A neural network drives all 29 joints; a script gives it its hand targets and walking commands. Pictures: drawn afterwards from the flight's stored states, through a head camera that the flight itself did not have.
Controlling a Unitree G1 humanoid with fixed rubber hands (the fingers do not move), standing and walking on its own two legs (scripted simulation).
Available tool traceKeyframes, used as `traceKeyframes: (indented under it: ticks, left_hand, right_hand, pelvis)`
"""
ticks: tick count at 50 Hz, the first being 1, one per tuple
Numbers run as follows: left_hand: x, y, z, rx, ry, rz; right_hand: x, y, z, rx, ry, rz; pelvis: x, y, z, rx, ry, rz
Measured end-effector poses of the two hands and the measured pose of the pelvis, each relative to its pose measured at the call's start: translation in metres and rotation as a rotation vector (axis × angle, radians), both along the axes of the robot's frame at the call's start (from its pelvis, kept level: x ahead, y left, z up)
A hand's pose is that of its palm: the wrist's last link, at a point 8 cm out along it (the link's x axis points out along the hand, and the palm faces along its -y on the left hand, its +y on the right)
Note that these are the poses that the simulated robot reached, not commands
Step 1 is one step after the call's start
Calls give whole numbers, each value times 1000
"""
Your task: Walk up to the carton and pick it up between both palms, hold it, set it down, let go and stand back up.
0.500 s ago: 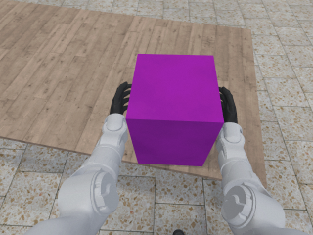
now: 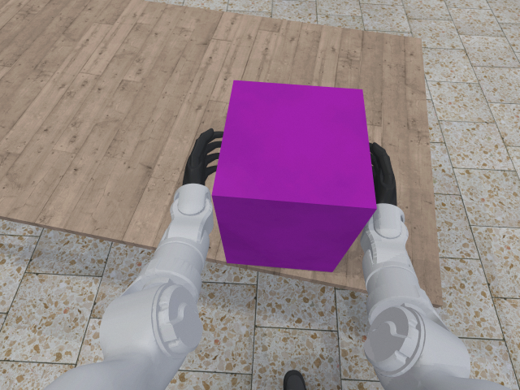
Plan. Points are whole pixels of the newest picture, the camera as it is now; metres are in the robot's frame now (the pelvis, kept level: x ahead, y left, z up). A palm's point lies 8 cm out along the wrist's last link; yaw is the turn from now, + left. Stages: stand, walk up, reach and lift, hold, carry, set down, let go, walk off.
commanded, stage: set down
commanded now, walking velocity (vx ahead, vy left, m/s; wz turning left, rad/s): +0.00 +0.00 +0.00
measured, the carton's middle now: (287, 185) +0.43 -0.10 -0.01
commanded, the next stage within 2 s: none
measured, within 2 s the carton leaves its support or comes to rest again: neither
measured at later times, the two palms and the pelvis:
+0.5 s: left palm (197, 181) +0.44 +0.05 +0.02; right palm (380, 196) +0.37 -0.23 +0.02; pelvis +0.00 +0.00 +0.00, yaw +0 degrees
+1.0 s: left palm (199, 179) +0.46 +0.05 +0.01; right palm (379, 195) +0.38 -0.24 +0.01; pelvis +0.00 +0.00 +0.00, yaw -3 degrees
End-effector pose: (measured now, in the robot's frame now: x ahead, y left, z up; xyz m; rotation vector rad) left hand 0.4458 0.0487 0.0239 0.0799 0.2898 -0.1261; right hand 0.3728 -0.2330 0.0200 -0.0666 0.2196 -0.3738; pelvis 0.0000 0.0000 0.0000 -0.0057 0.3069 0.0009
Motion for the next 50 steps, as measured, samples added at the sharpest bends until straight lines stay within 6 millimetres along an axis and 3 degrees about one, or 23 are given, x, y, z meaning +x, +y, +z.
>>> traceKeyframes:
  ticks: [41,50]
  left_hand:
    - [-1,1,-6,-1,-30,-2]
    - [10,-2,-15,42,25,-16]
  right_hand:
    - [-2,0,-2,-8,-12,5]
    - [6,-4,-12,53,41,28]
  pelvis:
    - [-1,-6,0,6,-6,-12]
    - [0,-5,-4,3,40,-45]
